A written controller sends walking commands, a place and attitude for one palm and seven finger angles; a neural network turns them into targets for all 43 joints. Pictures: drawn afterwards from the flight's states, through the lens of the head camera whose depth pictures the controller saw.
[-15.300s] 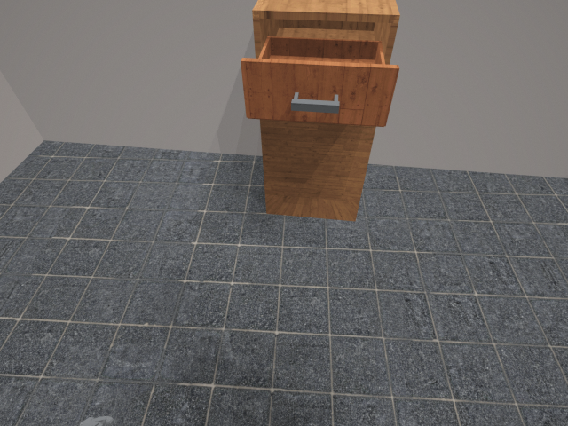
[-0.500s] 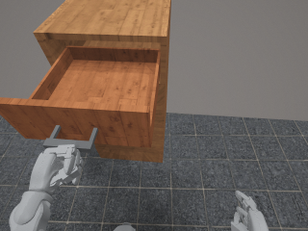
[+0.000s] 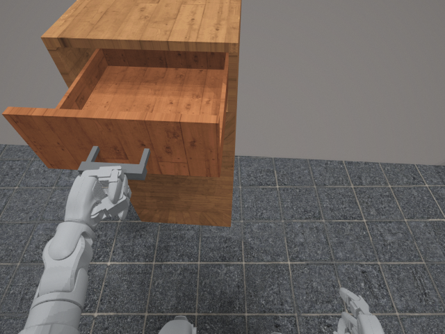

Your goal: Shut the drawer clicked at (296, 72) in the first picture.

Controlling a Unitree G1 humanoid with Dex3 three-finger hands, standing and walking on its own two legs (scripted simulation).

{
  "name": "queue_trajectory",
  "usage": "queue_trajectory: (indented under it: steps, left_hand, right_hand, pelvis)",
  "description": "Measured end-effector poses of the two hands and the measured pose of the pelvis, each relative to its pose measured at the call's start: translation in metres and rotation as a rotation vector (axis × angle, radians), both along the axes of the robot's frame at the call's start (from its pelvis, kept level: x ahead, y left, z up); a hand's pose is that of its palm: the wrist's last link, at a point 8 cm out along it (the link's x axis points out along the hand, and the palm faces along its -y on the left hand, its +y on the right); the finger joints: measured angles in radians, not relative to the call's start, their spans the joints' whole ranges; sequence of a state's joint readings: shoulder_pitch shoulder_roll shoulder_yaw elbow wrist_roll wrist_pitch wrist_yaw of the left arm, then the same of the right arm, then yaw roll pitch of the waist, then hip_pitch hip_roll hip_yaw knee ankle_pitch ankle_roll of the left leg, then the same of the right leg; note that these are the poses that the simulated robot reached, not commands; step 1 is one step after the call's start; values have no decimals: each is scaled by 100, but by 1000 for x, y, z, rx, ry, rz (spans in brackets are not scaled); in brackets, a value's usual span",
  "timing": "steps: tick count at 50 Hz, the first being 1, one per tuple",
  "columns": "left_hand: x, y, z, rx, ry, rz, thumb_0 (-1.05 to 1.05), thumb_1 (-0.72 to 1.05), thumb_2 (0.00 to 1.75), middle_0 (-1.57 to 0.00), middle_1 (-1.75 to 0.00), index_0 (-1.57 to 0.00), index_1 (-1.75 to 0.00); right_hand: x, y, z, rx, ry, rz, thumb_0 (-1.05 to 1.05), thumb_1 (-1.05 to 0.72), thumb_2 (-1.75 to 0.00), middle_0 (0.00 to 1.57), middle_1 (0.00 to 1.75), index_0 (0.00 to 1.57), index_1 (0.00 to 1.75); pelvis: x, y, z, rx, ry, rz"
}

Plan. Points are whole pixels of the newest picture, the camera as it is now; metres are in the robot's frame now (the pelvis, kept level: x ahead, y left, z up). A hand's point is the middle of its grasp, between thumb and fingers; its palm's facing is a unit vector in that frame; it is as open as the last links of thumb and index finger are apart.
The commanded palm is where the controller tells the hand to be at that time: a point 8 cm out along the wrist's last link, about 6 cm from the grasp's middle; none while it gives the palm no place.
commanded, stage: push the drawer shut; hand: left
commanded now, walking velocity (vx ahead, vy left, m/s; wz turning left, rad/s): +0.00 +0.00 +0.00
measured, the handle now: (116, 161) +0.41 +0.22 +0.07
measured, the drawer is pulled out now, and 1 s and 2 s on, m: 0.22 0.11 0.00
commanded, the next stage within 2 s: none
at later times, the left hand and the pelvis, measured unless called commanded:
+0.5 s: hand (133, 174) +0.38 +0.18 +0.07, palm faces -0.04 -1.00 -0.05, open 3.1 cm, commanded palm +0.37 +0.24 +0.07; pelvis +0.01 +0.00 +0.00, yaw -1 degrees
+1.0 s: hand (139, 150) +0.44 +0.18 +0.07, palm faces -0.05 -1.00 -0.04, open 3.1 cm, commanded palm +0.43 +0.23 +0.07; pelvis +0.00 +0.00 -0.01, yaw -1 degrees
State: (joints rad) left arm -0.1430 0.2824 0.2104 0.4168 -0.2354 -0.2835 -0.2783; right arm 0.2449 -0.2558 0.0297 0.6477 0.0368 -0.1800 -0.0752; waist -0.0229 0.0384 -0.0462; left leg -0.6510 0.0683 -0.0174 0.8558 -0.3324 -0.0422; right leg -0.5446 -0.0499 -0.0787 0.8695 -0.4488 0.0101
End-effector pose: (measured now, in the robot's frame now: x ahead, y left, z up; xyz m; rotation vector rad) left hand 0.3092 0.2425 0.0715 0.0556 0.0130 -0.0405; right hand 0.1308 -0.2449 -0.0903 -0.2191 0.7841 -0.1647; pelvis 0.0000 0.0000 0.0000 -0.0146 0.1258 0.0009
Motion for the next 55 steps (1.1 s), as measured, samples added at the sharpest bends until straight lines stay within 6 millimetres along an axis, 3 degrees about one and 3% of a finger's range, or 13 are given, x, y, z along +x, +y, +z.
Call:
queue_trajectory:
  steps: [14, 37, 55]
  left_hand:
    - [35, -2, 0, -3, -1, -1, -1, 81, 92, -139, -160, -140, -160]
    - [76, -2, 2, -10, 5, -6, 1, 80, 92, -139, -160, -140, -160]
    - [124, -4, 3, -17, 11, -10, 2, 80, 92, -139, -160, -140, -160]
  right_hand:
    - [-23, -5, -7, 1, 110, -44, 1, -90, -90, 20, 30, 21, 30]
    - [-37, -9, -16, -5, 198, -60, 1, -90, -89, 20, 30, 21, 30]
    - [-90, -14, -28, -22, 339, -127, 0, -90, -89, 20, 30, 21, 30]
  pelvis:
    - [5, 2, 1, 2, 20, -14]
    - [4, 0, -3, -4, 51, -13]
    - [-3, 3, -13, -14, 108, -23]
